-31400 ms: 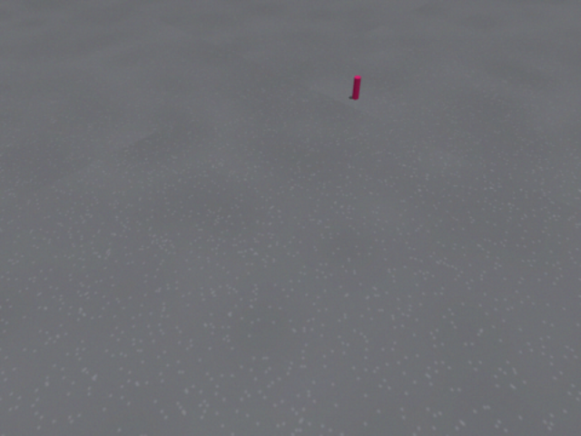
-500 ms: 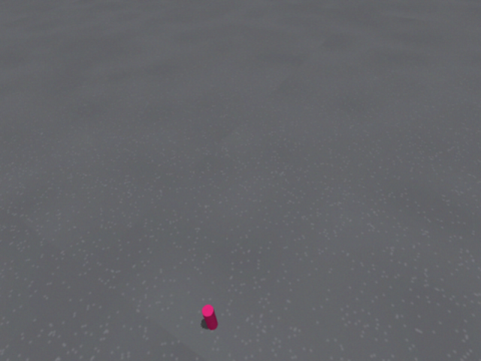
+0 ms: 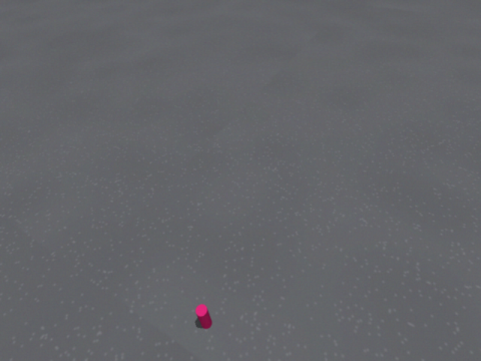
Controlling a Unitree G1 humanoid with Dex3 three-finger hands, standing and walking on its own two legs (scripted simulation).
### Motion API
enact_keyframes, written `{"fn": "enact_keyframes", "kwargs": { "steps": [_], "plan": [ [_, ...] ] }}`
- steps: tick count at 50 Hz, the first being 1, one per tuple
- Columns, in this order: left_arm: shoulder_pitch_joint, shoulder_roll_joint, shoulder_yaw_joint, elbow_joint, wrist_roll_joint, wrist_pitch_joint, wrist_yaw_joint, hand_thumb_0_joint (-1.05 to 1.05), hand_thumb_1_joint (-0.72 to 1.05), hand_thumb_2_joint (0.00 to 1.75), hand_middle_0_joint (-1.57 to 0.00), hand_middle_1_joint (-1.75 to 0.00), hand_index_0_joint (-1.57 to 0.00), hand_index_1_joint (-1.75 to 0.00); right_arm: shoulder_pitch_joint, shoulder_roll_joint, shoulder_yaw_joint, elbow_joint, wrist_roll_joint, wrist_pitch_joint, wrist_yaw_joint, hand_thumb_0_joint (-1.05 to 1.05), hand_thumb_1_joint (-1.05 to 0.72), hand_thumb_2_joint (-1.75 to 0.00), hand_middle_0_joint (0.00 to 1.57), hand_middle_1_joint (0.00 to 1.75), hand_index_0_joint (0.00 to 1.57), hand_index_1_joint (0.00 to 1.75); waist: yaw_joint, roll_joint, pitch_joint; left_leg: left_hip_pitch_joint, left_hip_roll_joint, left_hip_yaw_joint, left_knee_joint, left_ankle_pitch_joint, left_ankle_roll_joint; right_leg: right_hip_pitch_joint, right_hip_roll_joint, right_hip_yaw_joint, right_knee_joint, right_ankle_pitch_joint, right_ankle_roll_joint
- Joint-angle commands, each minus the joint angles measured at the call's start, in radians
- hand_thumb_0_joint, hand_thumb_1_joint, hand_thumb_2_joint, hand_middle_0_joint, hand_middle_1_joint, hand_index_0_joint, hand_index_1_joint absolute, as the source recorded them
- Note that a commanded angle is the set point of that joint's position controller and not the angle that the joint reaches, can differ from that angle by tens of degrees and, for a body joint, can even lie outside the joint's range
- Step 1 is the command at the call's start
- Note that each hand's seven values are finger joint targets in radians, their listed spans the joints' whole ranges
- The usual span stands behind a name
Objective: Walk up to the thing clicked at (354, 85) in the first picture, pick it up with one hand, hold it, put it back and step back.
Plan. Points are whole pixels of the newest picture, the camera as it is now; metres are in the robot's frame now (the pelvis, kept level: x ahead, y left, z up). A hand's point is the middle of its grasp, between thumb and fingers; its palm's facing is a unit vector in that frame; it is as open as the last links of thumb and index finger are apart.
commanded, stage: stand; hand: left
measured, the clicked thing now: (204, 317) +0.42 +0.20 -0.70
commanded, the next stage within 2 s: step back in 0.92 s
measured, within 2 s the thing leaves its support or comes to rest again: neither
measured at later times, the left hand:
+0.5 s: hand out of the picture +0.10 +0.25 -0.15, palm faces -0.02 -0.94 -0.34, open 7.4 cm
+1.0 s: hand out of the picture +0.11 +0.25 -0.16, palm faces +0.01 -0.94 -0.34, open 7.4 cm
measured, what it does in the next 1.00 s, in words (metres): stands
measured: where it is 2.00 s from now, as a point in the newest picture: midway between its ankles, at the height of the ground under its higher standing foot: outside the picture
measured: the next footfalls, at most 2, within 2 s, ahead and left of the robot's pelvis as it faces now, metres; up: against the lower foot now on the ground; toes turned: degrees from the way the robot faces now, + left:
right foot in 1.68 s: -0.13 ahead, -0.11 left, +0.00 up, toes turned -3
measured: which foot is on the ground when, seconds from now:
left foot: down 0.00-1.00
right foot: down 0.00-1.00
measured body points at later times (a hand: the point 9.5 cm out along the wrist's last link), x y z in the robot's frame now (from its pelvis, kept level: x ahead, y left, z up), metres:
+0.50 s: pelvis +0.02 +0.00 +0.00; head +0.03 +0.00 +0.45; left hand +0.10 +0.30 -0.13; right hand +0.09 -0.30 -0.14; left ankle +0.04 +0.12 -0.75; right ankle +0.01 -0.13 -0.75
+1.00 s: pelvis +0.02 +0.00 +0.00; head +0.04 +0.00 +0.45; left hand +0.11 +0.30 -0.13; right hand +0.10 -0.30 -0.14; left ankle +0.04 +0.12 -0.75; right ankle +0.01 -0.13 -0.75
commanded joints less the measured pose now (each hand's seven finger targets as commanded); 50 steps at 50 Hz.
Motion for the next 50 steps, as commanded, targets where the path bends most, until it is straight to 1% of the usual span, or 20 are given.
{"fn": "enact_keyframes", "kwargs": {
  "steps": [1,5,8,9,12,17,20,23,24,28,30,31,36,41,42,45,46,47,48,50],
  "plan": [
    [-0.041,0.212,0.035,-0.055,0.000,-0.022,0.017,0.00,0.90,0.90,-0.20,-0.30,-0.20,-0.30,-0.056,-0.194,-0.034,-0.061,-0.002,-0.029,-0.012,0.00,-0.90,-0.90,0.20,0.30,0.20,0.30,0.004,-0.015,-0.052,0.018,0.099,-0.106,-0.094,-0.002,0.023,-0.025,-0.097,0.099,-0.093,0.021,-0.030],
    [-0.054,0.209,0.034,-0.054,-0.001,-0.022,0.017,0.00,0.90,0.90,-0.20,-0.30,-0.20,-0.30,-0.048,-0.199,-0.034,-0.051,0.000,-0.029,-0.013,0.00,-0.90,-0.90,0.20,0.30,0.20,0.30,0.000,-0.021,-0.055,0.028,0.103,-0.102,-0.095,0.027,0.022,-0.014,-0.101,0.100,-0.098,0.045,-0.027],
    [-0.052,0.204,0.033,-0.052,0.000,-0.024,0.017,0.00,0.90,0.90,-0.20,-0.30,-0.20,-0.30,-0.065,-0.203,-0.036,-0.054,0.000,-0.031,-0.014,0.00,-0.90,-0.90,0.20,0.30,0.20,0.30,0.003,-0.019,-0.081,0.062,0.109,-0.096,-0.081,0.105,0.023,0.005,-0.104,0.096,-0.094,0.117,-0.024],
    [-0.061,0.214,0.035,-0.055,-0.002,-0.023,0.018,0.00,0.90,0.90,-0.20,-0.30,-0.20,-0.30,-0.052,-0.196,-0.033,-0.051,0.000,-0.031,-0.014,0.00,-0.90,-0.90,0.20,0.30,0.20,0.30,-0.001,-0.024,-0.082,0.053,0.108,-0.091,-0.085,0.105,0.022,0.013,-0.107,0.100,-0.097,0.124,-0.025],
    [-0.067,0.211,0.035,-0.052,-0.001,-0.021,0.017,0.00,0.90,0.90,-0.20,-0.30,-0.20,-0.30,-0.060,-0.197,-0.034,-0.050,-0.001,-0.029,-0.014,0.00,-0.90,-0.90,0.20,0.30,0.20,0.30,-0.004,-0.026,-0.045,0.036,0.106,-0.093,-0.103,0.043,0.018,-0.013,-0.100,0.096,-0.112,0.055,-0.022],
    [-0.064,0.212,0.037,-0.052,-0.001,-0.019,0.014,0.00,0.90,0.90,-0.20,-0.30,-0.20,-0.30,-0.075,-0.207,-0.039,-0.051,0.000,-0.030,-0.013,0.00,-0.90,-0.90,0.20,0.30,0.20,0.30,0.000,-0.005,-0.049,0.035,0.105,-0.093,-0.115,-0.001,0.015,-0.010,-0.099,0.099,-0.117,0.038,-0.025],
    [-0.069,0.215,0.038,-0.057,0.000,-0.023,0.015,0.00,0.90,0.90,-0.20,-0.30,-0.20,-0.30,-0.075,-0.202,-0.037,-0.053,0.001,-0.033,-0.012,0.00,-0.90,-0.90,0.20,0.30,0.20,0.30,-0.001,-0.012,-0.083,0.059,0.111,-0.091,-0.104,0.089,0.018,0.017,-0.107,0.098,-0.105,0.116,-0.025],
    [-0.076,0.216,0.039,-0.060,-0.001,-0.024,0.016,0.00,0.90,0.90,-0.20,-0.30,-0.20,-0.30,-0.080,-0.206,-0.038,-0.057,0.001,-0.033,-0.013,0.00,-0.90,-0.90,0.20,0.30,0.20,0.30,-0.002,-0.013,-0.098,0.077,0.113,-0.086,-0.095,0.129,0.021,0.023,-0.107,0.095,-0.102,0.146,-0.023],
    [-0.073,0.210,0.038,-0.057,-0.001,-0.023,0.016,0.00,0.90,0.90,-0.20,-0.30,-0.20,-0.30,-0.086,-0.213,-0.039,-0.056,0.002,-0.033,-0.014,0.00,-0.90,-0.90,0.20,0.30,0.20,0.30,-0.003,-0.014,-0.093,0.076,0.115,-0.088,-0.094,0.116,0.022,0.019,-0.105,0.092,-0.105,0.139,-0.021],
    [-0.071,0.214,0.039,-0.060,-0.003,-0.023,0.016,0.00,0.90,0.90,-0.20,-0.30,-0.20,-0.30,-0.085,-0.212,-0.038,-0.055,0.002,-0.035,-0.015,0.00,-0.90,-0.90,0.20,0.30,0.20,0.30,-0.002,-0.014,-0.120,0.109,0.122,-0.079,-0.078,0.203,0.023,0.038,-0.111,0.091,-0.090,0.221,-0.025],
    [-0.071,0.214,0.038,-0.058,-0.004,-0.023,0.017,0.00,0.90,0.90,-0.20,-0.30,-0.20,-0.30,-0.080,-0.211,-0.037,-0.053,0.003,-0.034,-0.015,0.00,-0.90,-0.90,0.20,0.30,0.20,0.30,-0.003,-0.012,-0.109,0.101,0.121,-0.080,-0.086,0.203,0.020,0.042,-0.110,0.090,-0.094,0.217,-0.023],
    [-0.075,0.210,0.037,-0.056,-0.004,-0.021,0.017,0.00,0.90,0.90,-0.20,-0.30,-0.20,-0.30,-0.083,-0.214,-0.036,-0.052,0.004,-0.032,-0.015,0.00,-0.90,-0.90,0.20,0.30,0.20,0.30,-0.005,-0.012,-0.096,0.084,0.117,-0.081,-0.094,0.159,0.019,0.035,-0.107,0.090,-0.105,0.182,-0.020],
    [-0.069,0.217,0.040,-0.060,-0.003,-0.020,0.016,0.00,0.90,0.90,-0.20,-0.30,-0.20,-0.30,-0.084,-0.214,-0.037,-0.056,0.001,-0.032,-0.016,0.00,-0.90,-0.90,0.20,0.30,0.20,0.30,-0.001,-0.017,-0.093,0.095,0.120,-0.078,-0.093,0.162,0.019,0.028,-0.108,0.091,-0.105,0.177,-0.023],
    [-0.068,0.218,0.039,-0.060,-0.003,-0.020,0.015,0.00,0.90,0.90,-0.20,-0.30,-0.20,-0.30,-0.096,-0.211,-0.036,-0.058,0.003,-0.030,-0.014,0.00,-0.90,-0.90,0.20,0.30,0.20,0.30,0.001,-0.013,-0.067,0.082,0.117,-0.084,-0.107,0.109,0.019,0.014,-0.107,0.092,-0.117,0.130,-0.024],
    [-0.072,0.220,0.042,-0.059,-0.003,-0.019,0.014,0.00,0.90,0.90,-0.20,-0.30,-0.20,-0.30,-0.089,-0.210,-0.035,-0.059,0.003,-0.031,-0.014,0.00,-0.90,-0.90,0.20,0.30,0.20,0.30,-0.006,-0.014,-0.068,0.071,0.116,-0.081,-0.109,0.088,0.020,0.023,-0.108,0.096,-0.118,0.123,-0.026],
    [-0.076,0.225,0.042,-0.067,-0.002,-0.023,0.015,0.00,0.90,0.90,-0.20,-0.30,-0.20,-0.30,-0.092,-0.215,-0.038,-0.062,0.003,-0.032,-0.012,0.00,-0.90,-0.90,0.20,0.30,0.20,0.30,-0.004,-0.012,-0.086,0.088,0.121,-0.084,-0.103,0.132,0.021,0.025,-0.108,0.093,-0.113,0.150,-0.027],
    [-0.069,0.298,0.087,-0.088,-0.023,-0.012,0.017,0.00,0.90,0.90,-0.20,-0.30,-0.20,-0.30,-0.114,-0.263,-0.055,-0.083,0.009,-0.014,-0.006,0.00,-0.90,-0.90,0.20,0.30,0.20,0.30,-0.001,-0.034,0.022,0.001,0.106,-0.095,-0.001,0.261,0.043,-0.059,-0.089,0.105,-0.029,0.289,-0.035],
    [-0.051,0.291,0.090,-0.099,-0.024,-0.008,0.021,0.00,0.90,0.90,-0.20,-0.30,-0.20,-0.30,-0.101,-0.251,-0.058,-0.100,0.016,-0.007,-0.006,0.00,-0.90,-0.90,0.20,0.30,0.20,0.30,-0.004,-0.032,-0.006,0.010,0.106,-0.078,0.032,0.286,0.049,-0.055,-0.090,0.091,-0.009,0.316,-0.047],
    [-0.050,0.283,0.090,-0.107,-0.025,-0.005,0.022,0.00,0.90,0.90,-0.20,-0.30,-0.20,-0.30,-0.094,-0.243,-0.060,-0.106,0.018,-0.003,-0.005,0.00,-0.90,-0.90,0.20,0.30,0.20,0.30,-0.006,-0.032,-0.018,0.007,0.096,-0.073,0.053,0.272,0.051,-0.053,-0.093,0.093,-0.001,0.318,-0.054],
    [-0.055,0.285,0.095,-0.141,-0.021,-0.002,0.022,0.00,0.90,0.90,-0.20,-0.30,-0.20,-0.30,-0.080,-0.247,-0.067,-0.127,0.022,0.005,-0.003,0.00,-0.90,-0.90,0.20,0.30,0.20,0.30,-0.016,-0.049,-0.088,0.006,0.082,-0.062,0.113,0.251,0.059,-0.036,-0.110,0.114,0.019,0.333,-0.087]
  ]
}}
